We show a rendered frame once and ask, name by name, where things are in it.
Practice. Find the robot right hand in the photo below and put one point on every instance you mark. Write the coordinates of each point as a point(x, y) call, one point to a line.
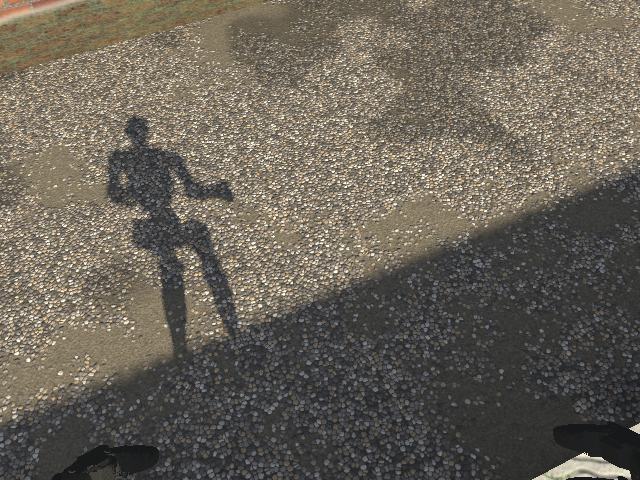
point(614, 443)

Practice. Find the robot left hand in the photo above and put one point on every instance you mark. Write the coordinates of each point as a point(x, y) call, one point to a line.
point(104, 463)

